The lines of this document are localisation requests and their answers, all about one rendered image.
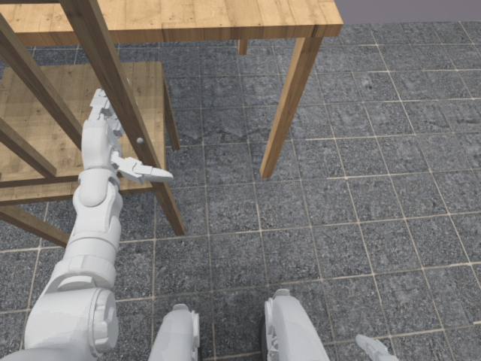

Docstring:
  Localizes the table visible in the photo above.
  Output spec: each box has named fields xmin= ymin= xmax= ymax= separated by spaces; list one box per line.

xmin=0 ymin=0 xmax=343 ymax=178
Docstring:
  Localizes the chair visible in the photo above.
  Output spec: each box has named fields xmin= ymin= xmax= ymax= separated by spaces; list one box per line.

xmin=0 ymin=0 xmax=185 ymax=248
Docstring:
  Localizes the robot left thigh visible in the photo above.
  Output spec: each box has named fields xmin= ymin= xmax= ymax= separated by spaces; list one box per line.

xmin=148 ymin=309 xmax=200 ymax=361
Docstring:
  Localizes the robot left hand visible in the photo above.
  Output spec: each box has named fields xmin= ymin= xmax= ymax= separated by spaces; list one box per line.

xmin=81 ymin=78 xmax=174 ymax=184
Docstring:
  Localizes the robot right hand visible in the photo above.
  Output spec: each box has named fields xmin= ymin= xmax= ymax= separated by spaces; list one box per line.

xmin=355 ymin=335 xmax=399 ymax=361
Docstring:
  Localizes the robot right shin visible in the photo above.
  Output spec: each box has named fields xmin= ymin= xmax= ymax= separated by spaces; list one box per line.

xmin=266 ymin=289 xmax=290 ymax=361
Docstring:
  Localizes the left robot forearm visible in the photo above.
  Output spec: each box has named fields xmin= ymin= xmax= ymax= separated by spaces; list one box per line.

xmin=24 ymin=168 xmax=123 ymax=349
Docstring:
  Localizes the left robot upper arm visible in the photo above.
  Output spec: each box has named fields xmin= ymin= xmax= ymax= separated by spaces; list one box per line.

xmin=0 ymin=287 xmax=119 ymax=361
